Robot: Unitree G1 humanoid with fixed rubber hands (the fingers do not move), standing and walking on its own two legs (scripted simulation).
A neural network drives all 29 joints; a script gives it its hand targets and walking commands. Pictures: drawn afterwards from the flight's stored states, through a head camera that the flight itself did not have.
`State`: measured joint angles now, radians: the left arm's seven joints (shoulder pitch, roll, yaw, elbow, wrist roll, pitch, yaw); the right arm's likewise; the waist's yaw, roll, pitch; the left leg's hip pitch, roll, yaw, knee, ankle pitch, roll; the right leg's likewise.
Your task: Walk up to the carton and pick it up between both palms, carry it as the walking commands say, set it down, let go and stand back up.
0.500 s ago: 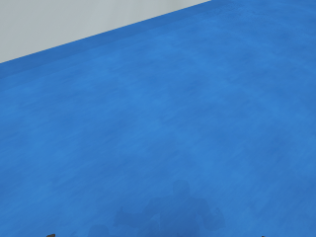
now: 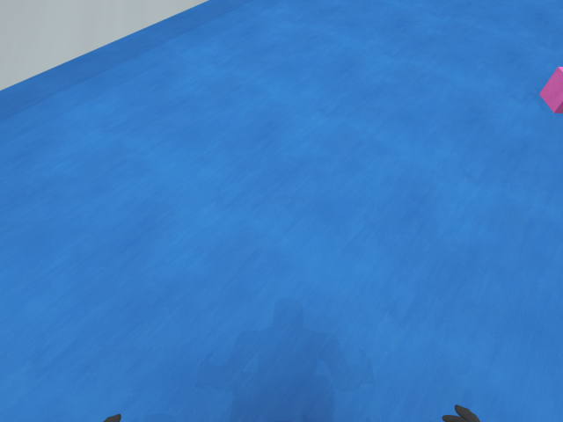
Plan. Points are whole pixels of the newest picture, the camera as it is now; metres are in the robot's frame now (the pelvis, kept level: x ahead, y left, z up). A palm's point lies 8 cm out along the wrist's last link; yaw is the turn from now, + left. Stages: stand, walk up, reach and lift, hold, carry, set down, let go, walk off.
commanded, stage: walk up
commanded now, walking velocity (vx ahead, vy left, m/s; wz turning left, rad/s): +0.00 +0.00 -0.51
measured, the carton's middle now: out of the picture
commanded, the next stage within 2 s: none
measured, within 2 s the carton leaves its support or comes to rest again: neither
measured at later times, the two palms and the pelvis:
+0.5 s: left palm (218, 317) +0.30 +0.12 -0.08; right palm out of the picture -0.11 -0.29 -0.10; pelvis +0.03 -0.05 +0.00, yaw -16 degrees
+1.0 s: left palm (244, 357) +0.25 +0.07 -0.11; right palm out of the picture +0.38 -0.49 -0.08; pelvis +0.25 -0.20 -0.01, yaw -29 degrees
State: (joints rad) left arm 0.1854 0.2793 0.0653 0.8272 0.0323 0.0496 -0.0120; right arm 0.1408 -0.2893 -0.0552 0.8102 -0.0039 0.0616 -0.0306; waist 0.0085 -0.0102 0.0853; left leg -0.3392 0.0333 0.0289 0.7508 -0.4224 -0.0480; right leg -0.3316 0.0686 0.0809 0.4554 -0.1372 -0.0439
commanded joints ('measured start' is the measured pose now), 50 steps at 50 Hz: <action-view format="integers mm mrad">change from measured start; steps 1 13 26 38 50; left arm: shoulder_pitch -17 -253 -205 148 403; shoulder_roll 187 122 53 79 103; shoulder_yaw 47 29 -2 9 4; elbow -62 -193 -107 35 161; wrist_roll -2 -7 -11 -27 -20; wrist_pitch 4 28 -38 -127 -130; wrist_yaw -2 -88 -84 -2 31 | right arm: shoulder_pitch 136 252 305 129 -234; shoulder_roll -69 -207 -177 -31 -3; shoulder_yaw -25 -53 -44 -24 4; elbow -32 14 70 -69 -95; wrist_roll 6 -29 -37 -34 -12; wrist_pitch -14 -74 -113 -96 -107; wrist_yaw -5 -12 28 76 74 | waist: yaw -52 -103 -58 -2 60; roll -129 113 237 -90 -134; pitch -137 -35 0 -70 -24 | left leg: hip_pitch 143 372 225 -315 -111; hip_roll -11 394 357 119 7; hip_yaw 20 -226 130 -12 112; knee -174 -596 -491 352 -208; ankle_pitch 36 -210 207 195 290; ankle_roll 27 126 70 -18 14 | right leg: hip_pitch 57 -476 -98 247 369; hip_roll -215 -113 -86 -292 -264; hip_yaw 277 -50 -230 158 46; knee -128 668 199 -198 -154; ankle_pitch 99 -163 -240 252 681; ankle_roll -78 96 42 -104 -57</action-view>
